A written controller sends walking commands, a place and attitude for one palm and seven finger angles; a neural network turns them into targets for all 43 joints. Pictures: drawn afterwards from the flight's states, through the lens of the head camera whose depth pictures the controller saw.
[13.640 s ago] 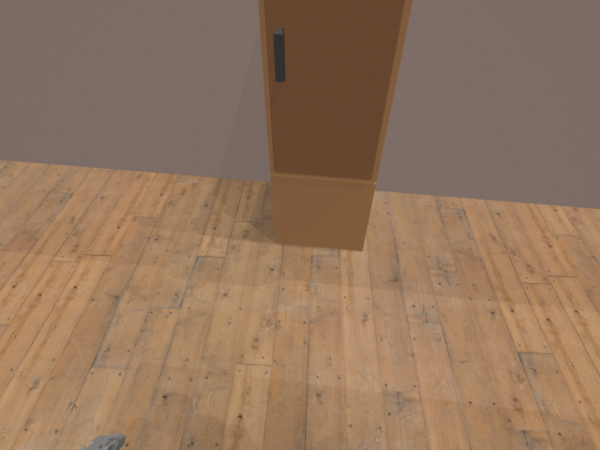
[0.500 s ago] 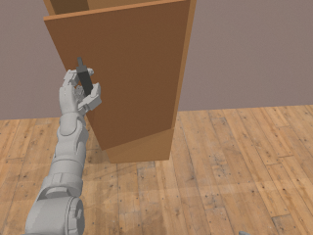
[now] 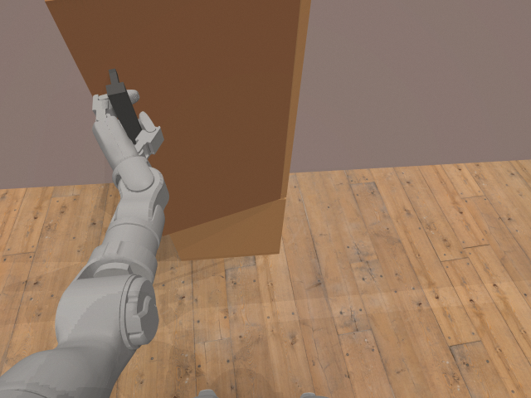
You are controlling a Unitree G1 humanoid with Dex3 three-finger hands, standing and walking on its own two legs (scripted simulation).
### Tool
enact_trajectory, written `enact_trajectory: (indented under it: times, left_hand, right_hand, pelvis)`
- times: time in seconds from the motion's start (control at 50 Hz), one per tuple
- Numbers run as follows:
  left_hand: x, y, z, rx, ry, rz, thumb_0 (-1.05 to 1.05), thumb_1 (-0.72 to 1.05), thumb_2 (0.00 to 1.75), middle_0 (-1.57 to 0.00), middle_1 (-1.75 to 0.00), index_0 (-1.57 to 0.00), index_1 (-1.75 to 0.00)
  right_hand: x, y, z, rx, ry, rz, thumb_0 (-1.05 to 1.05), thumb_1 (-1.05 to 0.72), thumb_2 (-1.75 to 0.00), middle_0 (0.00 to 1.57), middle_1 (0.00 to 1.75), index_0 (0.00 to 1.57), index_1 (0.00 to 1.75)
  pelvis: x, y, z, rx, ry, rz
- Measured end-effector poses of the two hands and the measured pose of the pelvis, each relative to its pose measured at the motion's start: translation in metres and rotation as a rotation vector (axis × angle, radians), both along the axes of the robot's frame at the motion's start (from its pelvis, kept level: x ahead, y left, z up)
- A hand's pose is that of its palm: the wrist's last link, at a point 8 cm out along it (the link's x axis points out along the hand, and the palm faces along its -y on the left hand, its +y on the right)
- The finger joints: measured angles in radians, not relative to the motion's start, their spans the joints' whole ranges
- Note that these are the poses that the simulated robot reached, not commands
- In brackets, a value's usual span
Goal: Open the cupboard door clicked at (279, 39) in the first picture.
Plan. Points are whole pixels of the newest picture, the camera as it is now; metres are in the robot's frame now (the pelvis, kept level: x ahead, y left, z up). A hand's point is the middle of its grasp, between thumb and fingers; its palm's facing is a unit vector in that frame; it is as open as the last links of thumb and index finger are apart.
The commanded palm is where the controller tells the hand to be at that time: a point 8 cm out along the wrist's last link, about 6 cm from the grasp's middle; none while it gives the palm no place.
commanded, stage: pull the door open along its arc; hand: left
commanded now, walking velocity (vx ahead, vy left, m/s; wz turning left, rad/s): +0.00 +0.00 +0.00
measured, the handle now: (127, 113) +0.54 +0.19 +0.12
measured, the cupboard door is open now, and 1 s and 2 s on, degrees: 17 40 40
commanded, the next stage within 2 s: open thumb and fingers to let go in 0.70 s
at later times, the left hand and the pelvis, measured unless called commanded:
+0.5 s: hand (187, 175) +0.40 +0.09 +0.12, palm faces +0.37 -0.93 +0.06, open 6.5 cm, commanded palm +0.35 +0.12 +0.12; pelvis +0.03 +0.01 +0.02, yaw -1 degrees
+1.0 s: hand (198, 179) +0.40 +0.07 +0.12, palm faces +0.44 -0.90 -0.05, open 6.8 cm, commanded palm +0.35 +0.11 +0.12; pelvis +0.02 -0.01 +0.01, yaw +2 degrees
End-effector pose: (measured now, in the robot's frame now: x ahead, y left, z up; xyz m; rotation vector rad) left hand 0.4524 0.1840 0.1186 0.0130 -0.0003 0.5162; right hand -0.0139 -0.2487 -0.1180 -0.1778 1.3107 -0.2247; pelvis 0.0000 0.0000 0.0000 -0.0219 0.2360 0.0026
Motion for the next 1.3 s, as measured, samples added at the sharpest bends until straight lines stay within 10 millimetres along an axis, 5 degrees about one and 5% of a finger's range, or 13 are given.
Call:
enact_trajectory:
  times: [0.12,0.24,0.34,0.54,0.64,0.72,0.84,1.0,1.16,1.3]
  left_hand:
    - [-0.003,0.000,0.000,-0.010,-0.008,-0.016,-0.01,0.72,0.80,-0.34,-1.35,-0.33,-1.35]
    - [-0.017,-0.006,-0.002,-0.013,-0.027,-0.039,-0.01,0.73,0.77,-0.33,-1.35,-0.33,-1.34]
    - [-0.039,-0.017,-0.002,-0.022,-0.039,-0.063,-0.01,0.71,0.74,-0.32,-1.35,-0.33,-1.32]
    - [-0.097,-0.064,0.000,-0.071,-0.028,-0.138,0.01,0.66,0.70,-0.28,-1.32,-0.30,-1.30]
    - [-0.101,-0.073,0.002,-0.014,0.000,-0.100,0.00,0.67,0.75,-0.29,-1.32,-0.31,-1.31]
    - [-0.099,-0.073,0.003,-0.010,0.015,-0.063,0.00,0.65,0.79,-0.32,-1.33,-0.31,-1.33]
    - [-0.098,-0.073,0.004,-0.002,0.026,-0.056,0.00,0.64,0.81,-0.33,-1.32,-0.32,-1.34]
    - [-0.098,-0.071,0.005,0.019,0.037,-0.065,0.00,0.56,0.76,-0.35,-1.31,-0.33,-1.33]
    - [-0.098,-0.072,0.005,-0.004,0.033,-0.067,0.00,0.19,0.60,-0.34,-1.27,-0.31,-1.28]
    - [-0.100,-0.074,0.005,0.002,0.019,-0.061,0.00,-0.22,0.42,-0.31,-1.22,-0.28,-1.23]
  right_hand:
    - [-0.017,-0.010,0.008,-0.017,0.014,-0.034,0.01,-0.90,-0.90,0.20,0.30,0.20,0.30]
    - [0.007,-0.011,0.012,-0.009,-0.057,-0.027,0.01,-0.90,-0.90,0.20,0.30,0.20,0.30]
    - [0.054,-0.004,0.015,0.018,-0.172,0.009,0.01,-0.90,-0.90,0.20,0.30,0.20,0.30]
    - [0.182,0.025,0.038,0.081,-0.448,0.150,0.01,-0.90,-0.90,0.20,0.30,0.20,0.30]
    - [0.229,0.039,0.050,0.083,-0.512,0.230,0.01,-0.90,-0.90,0.20,0.30,0.20,0.30]
    - [0.244,0.046,0.051,0.084,-0.509,0.261,0.00,-0.90,-0.90,0.20,0.30,0.20,0.30]
    - [0.229,0.045,0.040,0.089,-0.449,0.246,0.00,-0.90,-0.90,0.20,0.30,0.20,0.30]
    - [0.170,0.027,0.019,0.075,-0.326,0.176,0.01,-0.90,-0.90,0.21,0.30,0.20,0.30]
    - [0.119,0.004,0.013,0.033,-0.258,0.119,0.01,-0.90,-0.90,0.20,0.30,0.20,0.30]
    - [0.107,-0.002,0.015,0.015,-0.273,0.101,0.01,-0.90,-0.90,0.20,0.30,0.20,0.30]
  pelvis:
    - [0.000,-0.002,0.004,0.003,-0.006,-0.015]
    - [0.008,0.000,0.009,0.004,-0.021,-0.027]
    - [0.018,0.004,0.013,0.007,-0.047,-0.032]
    - [0.036,0.008,0.016,0.017,-0.118,-0.016]
    - [0.035,0.004,0.014,0.022,-0.130,0.010]
    - [0.031,-0.001,0.013,0.023,-0.124,0.027]
    - [0.027,-0.006,0.011,0.025,-0.122,0.036]
    - [0.016,-0.010,0.012,0.028,-0.133,0.029]
    - [0.005,-0.012,0.012,0.028,-0.139,0.018]
    - [-0.003,-0.010,0.012,0.024,-0.136,0.012]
